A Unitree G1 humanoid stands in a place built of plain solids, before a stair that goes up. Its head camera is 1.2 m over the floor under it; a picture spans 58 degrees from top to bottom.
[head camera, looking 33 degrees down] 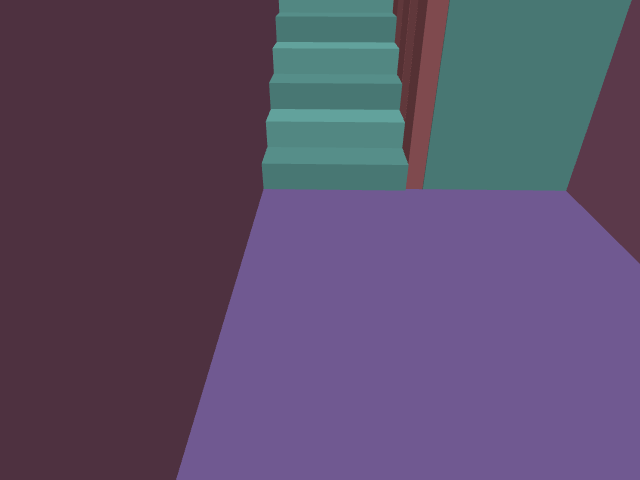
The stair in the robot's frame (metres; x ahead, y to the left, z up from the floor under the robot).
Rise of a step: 0.17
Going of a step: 0.27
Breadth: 0.88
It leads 1 degrees to the right of straight ahead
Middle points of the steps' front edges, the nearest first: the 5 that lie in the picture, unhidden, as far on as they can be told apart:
2.42 -0.09 0.17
2.69 -0.10 0.34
2.96 -0.10 0.51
3.23 -0.11 0.68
3.51 -0.12 0.85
